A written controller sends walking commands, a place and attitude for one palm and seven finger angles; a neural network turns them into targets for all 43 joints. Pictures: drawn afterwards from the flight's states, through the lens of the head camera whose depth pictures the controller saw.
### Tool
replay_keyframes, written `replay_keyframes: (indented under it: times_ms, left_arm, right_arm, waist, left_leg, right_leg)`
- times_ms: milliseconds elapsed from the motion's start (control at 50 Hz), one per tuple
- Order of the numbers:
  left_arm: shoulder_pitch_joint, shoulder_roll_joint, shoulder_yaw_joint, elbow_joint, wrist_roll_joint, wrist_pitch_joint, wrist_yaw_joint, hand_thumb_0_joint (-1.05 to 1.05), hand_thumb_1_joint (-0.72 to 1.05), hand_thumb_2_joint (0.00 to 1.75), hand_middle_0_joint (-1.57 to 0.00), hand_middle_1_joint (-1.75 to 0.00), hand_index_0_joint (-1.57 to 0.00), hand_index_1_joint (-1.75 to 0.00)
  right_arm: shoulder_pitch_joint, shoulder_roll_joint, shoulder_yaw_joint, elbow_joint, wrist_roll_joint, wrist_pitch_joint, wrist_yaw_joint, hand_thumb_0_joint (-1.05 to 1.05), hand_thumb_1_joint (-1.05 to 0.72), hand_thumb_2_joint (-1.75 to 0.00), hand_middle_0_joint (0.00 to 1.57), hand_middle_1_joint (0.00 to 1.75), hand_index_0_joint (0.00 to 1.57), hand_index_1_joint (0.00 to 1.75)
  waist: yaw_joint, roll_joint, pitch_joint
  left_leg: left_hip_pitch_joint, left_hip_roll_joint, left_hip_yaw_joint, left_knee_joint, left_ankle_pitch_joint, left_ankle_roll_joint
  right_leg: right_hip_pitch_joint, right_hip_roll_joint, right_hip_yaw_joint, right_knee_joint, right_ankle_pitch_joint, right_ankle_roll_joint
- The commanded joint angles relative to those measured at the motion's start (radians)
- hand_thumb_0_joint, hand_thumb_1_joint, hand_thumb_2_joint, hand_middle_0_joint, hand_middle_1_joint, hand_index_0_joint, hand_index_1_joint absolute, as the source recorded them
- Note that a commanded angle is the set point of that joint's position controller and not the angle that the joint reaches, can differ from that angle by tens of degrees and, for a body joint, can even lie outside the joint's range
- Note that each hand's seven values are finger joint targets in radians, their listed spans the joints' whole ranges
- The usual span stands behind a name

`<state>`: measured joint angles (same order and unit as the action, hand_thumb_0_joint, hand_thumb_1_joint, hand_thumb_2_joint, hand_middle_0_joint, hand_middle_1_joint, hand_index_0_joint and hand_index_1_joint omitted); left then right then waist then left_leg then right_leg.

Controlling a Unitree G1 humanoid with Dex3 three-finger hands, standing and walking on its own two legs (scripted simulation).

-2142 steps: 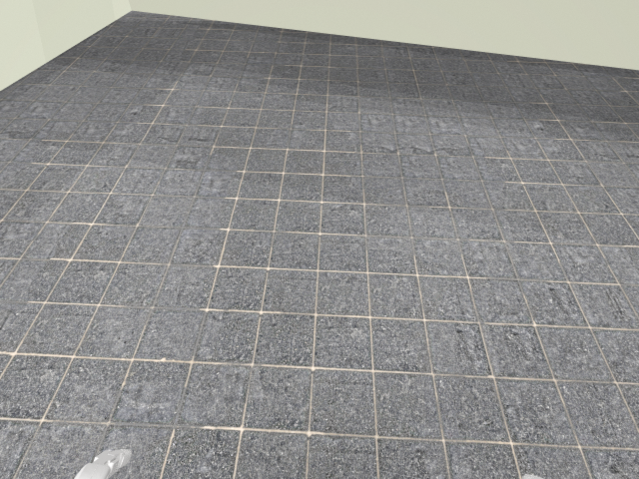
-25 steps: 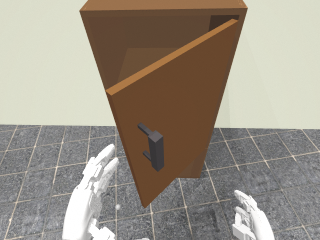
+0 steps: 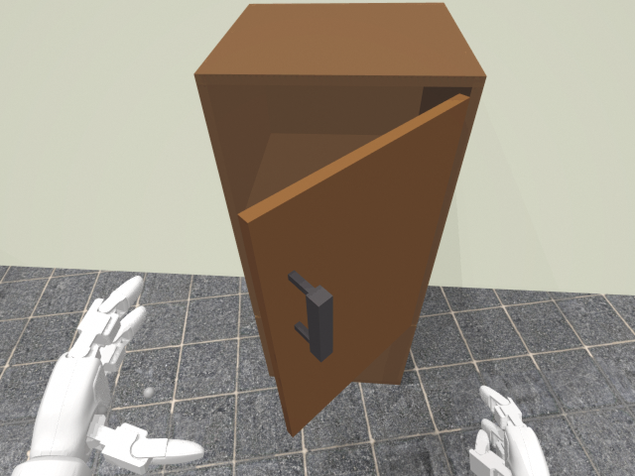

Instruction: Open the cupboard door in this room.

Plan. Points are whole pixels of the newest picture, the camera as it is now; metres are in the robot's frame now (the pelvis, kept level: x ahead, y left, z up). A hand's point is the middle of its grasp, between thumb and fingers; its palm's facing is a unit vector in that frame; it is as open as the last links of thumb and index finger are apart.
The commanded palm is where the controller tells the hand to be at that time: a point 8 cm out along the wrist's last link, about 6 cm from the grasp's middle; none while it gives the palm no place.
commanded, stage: draw the hand back to the body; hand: left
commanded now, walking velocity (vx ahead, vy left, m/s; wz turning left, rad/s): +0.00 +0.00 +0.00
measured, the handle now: (309, 316) +0.31 +0.04 +0.07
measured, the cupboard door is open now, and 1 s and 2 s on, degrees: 47 47 47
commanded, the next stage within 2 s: step back with the hand held close in 0.94 s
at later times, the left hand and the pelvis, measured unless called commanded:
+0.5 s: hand (41, 319) +0.21 +0.28 +0.18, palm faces +0.38 -0.84 -0.39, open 9.8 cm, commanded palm +0.16 +0.33 +0.20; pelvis +0.02 +0.04 +0.03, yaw -1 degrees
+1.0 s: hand (28, 314) +0.20 +0.28 +0.19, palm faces +0.42 -0.82 -0.39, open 7.4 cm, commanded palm +0.15 +0.32 +0.20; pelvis +0.01 +0.03 +0.03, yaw -1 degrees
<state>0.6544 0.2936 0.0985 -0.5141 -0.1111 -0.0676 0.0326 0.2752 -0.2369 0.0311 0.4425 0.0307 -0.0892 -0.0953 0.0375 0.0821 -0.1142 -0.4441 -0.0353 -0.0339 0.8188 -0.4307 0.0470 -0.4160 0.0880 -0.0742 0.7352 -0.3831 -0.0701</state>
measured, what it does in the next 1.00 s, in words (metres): stands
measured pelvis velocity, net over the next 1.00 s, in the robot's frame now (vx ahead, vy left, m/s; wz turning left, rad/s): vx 0.01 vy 0.03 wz -0.02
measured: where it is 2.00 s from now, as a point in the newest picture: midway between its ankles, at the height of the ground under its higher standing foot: outside the picture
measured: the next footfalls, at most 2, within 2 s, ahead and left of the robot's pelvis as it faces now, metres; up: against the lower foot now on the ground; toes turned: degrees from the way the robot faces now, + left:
none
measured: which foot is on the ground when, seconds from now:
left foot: down 0.00-1.00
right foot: down 0.00-1.00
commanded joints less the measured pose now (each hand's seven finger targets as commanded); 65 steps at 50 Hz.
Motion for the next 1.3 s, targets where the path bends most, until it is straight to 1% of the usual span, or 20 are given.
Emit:
replay_keyframes:
  times_ms: [0,140,260,400,460,540,600,640,720,840,960,1020,1040,1060,1080,1120,1140,1180,1240,1280]
  left_arm:
    - [-0.038,0.105,0.066,-0.205,0.040,-0.055,0.064,0.00,-0.05,0.50,-0.17,-0.30,-0.17,-0.30]
    - [-0.107,0.172,0.159,-0.202,0.054,-0.058,0.099,0.00,0.20,0.60,-0.18,-0.30,-0.18,-0.30]
    - [-0.114,0.168,0.198,-0.178,0.052,-0.045,0.099,0.00,0.41,0.69,-0.18,-0.30,-0.18,-0.30]
    - [-0.199,0.209,0.285,-0.162,0.046,-0.046,0.097,0.00,0.65,0.80,-0.19,-0.30,-0.19,-0.30]
    - [-0.229,0.233,0.327,-0.166,0.043,-0.049,0.098,0.00,0.76,0.84,-0.19,-0.30,-0.19,-0.30]
    - [-0.280,0.270,0.387,-0.152,0.037,-0.053,0.101,0.00,0.90,0.90,-0.20,-0.30,-0.20,-0.30]
    - [-0.240,0.193,0.319,-0.095,0.036,-0.046,0.088,0.00,0.90,0.90,-0.20,-0.30,-0.20,-0.30]
    - [-0.238,0.180,0.301,-0.094,0.038,-0.048,0.082,0.00,0.90,0.90,-0.20,-0.30,-0.20,-0.30]
    - [-0.261,0.227,0.332,-0.153,0.043,-0.059,0.087,0.00,0.90,0.90,-0.20,-0.30,-0.20,-0.30]
    - [-0.260,0.266,0.370,-0.178,0.041,-0.060,0.094,0.00,0.90,0.90,-0.20,-0.30,-0.20,-0.30]
    - [-0.252,0.218,0.331,-0.101,0.035,-0.052,0.088,0.00,0.90,0.90,-0.20,-0.30,-0.20,-0.30]
    - [-0.247,0.221,0.336,-0.086,0.032,-0.055,0.088,0.00,0.90,0.90,-0.20,-0.30,-0.20,-0.30]
    - [-0.318,0.248,0.347,-0.104,0.034,-0.058,0.092,0.00,0.90,0.90,-0.20,-0.30,-0.20,-0.30]
    - [-0.411,0.389,0.496,-0.133,0.038,-0.101,0.101,0.00,0.90,0.90,-0.20,-0.30,-0.20,-0.30]
    - [-0.309,0.309,0.444,-0.054,0.035,-0.111,0.093,0.00,0.90,0.90,-0.20,-0.30,-0.20,-0.30]
    - [-0.251,0.258,0.388,-0.039,0.043,-0.116,0.084,0.00,0.90,0.90,-0.20,-0.30,-0.20,-0.30]
    - [-0.255,0.259,0.382,-0.068,0.046,-0.128,0.084,0.00,0.90,0.90,-0.20,-0.30,-0.20,-0.30]
    - [-0.208,0.244,0.362,-0.084,0.052,-0.135,0.087,0.00,0.90,0.90,-0.20,-0.30,-0.20,-0.30]
    - [-0.174,0.285,0.395,-0.128,0.054,-0.138,0.098,0.00,0.90,0.90,-0.20,-0.30,-0.20,-0.30]
    - [-0.138,0.302,0.425,-0.139,0.053,-0.139,0.105,0.00,0.90,0.90,-0.20,-0.30,-0.20,-0.30]
  right_arm:
    - [-0.134,-0.070,-0.023,-0.143,-0.008,-0.053,-0.013,0.00,-0.90,-0.90,0.20,0.30,0.20,0.30]
    - [-0.166,-0.080,-0.016,-0.091,-0.012,-0.066,-0.017,0.00,-0.90,-0.90,0.20,0.30,0.20,0.30]
    - [-0.170,-0.086,-0.019,-0.049,-0.014,-0.071,0.001,0.00,-0.90,-0.90,0.20,0.30,0.20,0.30]
    - [-0.176,-0.099,-0.028,-0.026,-0.019,-0.060,0.021,0.00,-0.90,-0.90,0.20,0.30,0.20,0.30]
    - [-0.183,-0.101,-0.029,-0.020,-0.021,-0.056,0.026,0.00,-0.90,-0.90,0.20,0.30,0.20,0.30]
    - [-0.191,-0.106,-0.034,-0.007,-0.020,-0.052,0.027,0.00,-0.90,-0.90,0.20,0.30,0.20,0.30]
    - [-0.188,-0.109,-0.038,-0.002,-0.020,-0.044,0.036,0.00,-0.90,-0.90,0.20,0.30,0.20,0.30]
    - [-0.190,-0.118,-0.044,-0.003,-0.020,-0.041,0.042,0.00,-0.90,-0.90,0.20,0.30,0.20,0.30]
    - [-0.192,-0.117,-0.047,-0.005,-0.023,-0.040,0.043,0.00,-0.90,-0.90,0.20,0.30,0.20,0.30]
    - [-0.201,-0.110,-0.041,0.001,-0.019,-0.051,0.034,0.00,-0.90,-0.90,0.20,0.30,0.20,0.30]
    - [-0.206,-0.106,-0.042,0.011,-0.014,-0.040,0.034,0.00,-0.90,-0.90,0.20,0.30,0.20,0.30]
    - [-0.213,-0.103,-0.043,0.009,-0.016,-0.036,0.032,0.00,-0.90,-0.90,0.20,0.30,0.20,0.30]
    - [-0.218,-0.107,-0.043,0.014,-0.014,-0.035,0.030,0.00,-0.90,-0.90,0.20,0.30,0.20,0.30]
    - [-0.203,-0.124,-0.049,-0.017,-0.003,-0.028,0.024,0.00,-0.90,-0.90,0.20,0.30,0.20,0.30]
    - [-0.188,-0.108,-0.052,0.004,-0.010,-0.020,0.021,0.00,-0.90,-0.90,0.20,0.30,0.20,0.30]
    - [-0.193,-0.116,-0.056,0.000,-0.015,-0.004,0.029,0.00,-0.90,-0.90,0.20,0.30,0.20,0.30]
    - [-0.202,-0.118,-0.059,0.001,-0.018,-0.001,0.027,0.00,-0.90,-0.90,0.20,0.30,0.20,0.30]
    - [-0.189,-0.123,-0.063,-0.003,-0.017,0.004,0.029,0.00,-0.90,-0.90,0.20,0.30,0.20,0.30]
    - [-0.191,-0.127,-0.073,-0.016,-0.015,0.016,0.026,0.00,-0.90,-0.90,0.20,0.30,0.20,0.30]
    - [-0.188,-0.121,-0.079,-0.028,-0.012,0.026,0.024,0.00,-0.90,-0.90,0.20,0.30,0.20,0.30]
  waist:
    - [0.001,-0.061,0.036]
    - [0.018,-0.026,0.007]
    - [0.021,-0.016,0.027]
    - [0.026,-0.021,0.038]
    - [0.031,0.029,0.031]
    - [0.033,0.033,0.030]
    - [0.021,0.003,0.069]
    - [0.022,-0.010,0.063]
    - [0.027,-0.006,0.005]
    - [0.032,0.023,0.013]
    - [0.019,0.005,0.104]
    - [0.025,-0.031,0.088]
    - [0.020,-0.018,0.071]
    - [-0.014,-0.042,0.133]
    - [-0.020,-0.103,0.111]
    - [-0.028,-0.110,0.093]
    - [-0.026,-0.041,0.072]
    - [-0.028,-0.015,0.016]
    - [-0.024,-0.023,-0.040]
    - [-0.025,-0.066,-0.068]
  left_leg:
    - [0.100,0.035,-0.010,-0.169,0.172,-0.003]
    - [0.191,0.050,-0.048,-0.311,0.255,-0.013]
    - [0.264,0.077,-0.069,-0.363,0.491,-0.053]
    - [0.308,0.099,-0.091,-0.425,0.562,-0.087]
    - [0.324,0.105,-0.099,-0.448,0.571,-0.101]
    - [0.333,0.107,-0.097,-0.464,0.563,-0.102]
    - [0.338,0.111,-0.098,-0.476,0.540,-0.099]
    - [0.337,0.112,-0.097,-0.478,0.555,-0.097]
    - [0.344,0.101,-0.093,-0.476,0.524,-0.091]
    - [0.317,0.090,-0.080,-0.472,0.517,-0.089]
    - [0.295,0.082,-0.063,-0.485,0.416,-0.071]
    - [0.290,0.070,-0.044,-0.480,0.366,-0.050]
    - [0.295,0.067,-0.046,-0.480,0.358,-0.047]
    - [0.209,0.086,-0.070,-0.466,0.249,-0.007]
    - [0.236,0.072,-0.068,-0.433,0.240,-0.001]
    - [0.265,0.068,-0.059,-0.403,0.276,0.000]
    - [0.262,0.070,-0.055,-0.401,0.307,-0.001]
    - [0.262,0.083,-0.054,-0.395,0.374,-0.005]
    - [0.248,0.095,-0.058,-0.388,0.462,-0.009]
    - [0.229,0.101,-0.058,-0.378,0.476,-0.009]
  right_leg:
    - [0.040,-0.116,0.137,-0.275,0.061,0.053]
    - [0.171,-0.092,0.081,-0.255,0.180,0.043]
    - [0.228,-0.083,0.071,-0.269,0.285,0.045]
    - [0.278,-0.076,0.064,-0.301,0.295,0.043]
    - [0.302,-0.075,0.067,-0.312,0.296,0.040]
    - [0.321,-0.072,0.066,-0.331,0.303,0.040]
    - [0.297,-0.073,0.065,-0.345,0.287,0.046]
    - [0.312,-0.073,0.063,-0.349,0.297,0.045]
    - [0.344,-0.071,0.070,-0.349,0.309,0.045]
    - [0.370,-0.068,0.074,-0.353,0.334,0.037]
    - [0.326,-0.068,0.080,-0.378,0.285,0.038]
    - [0.339,-0.071,0.086,-0.387,0.280,0.038]
    - [0.348,-0.073,0.089,-0.391,0.280,0.036]
    - [0.280,-0.120,0.215,-0.426,0.316,0.040]
    - [0.263,-0.149,0.233,-0.443,0.322,0.034]
    - [0.234,-0.169,0.254,-0.457,0.338,0.033]
    - [0.246,-0.178,0.245,-0.439,0.384,0.030]
    - [0.279,-0.181,0.236,-0.396,0.463,0.033]
    - [0.314,-0.180,0.218,-0.345,0.552,0.039]
    - [0.323,-0.179,0.221,-0.320,0.569,0.042]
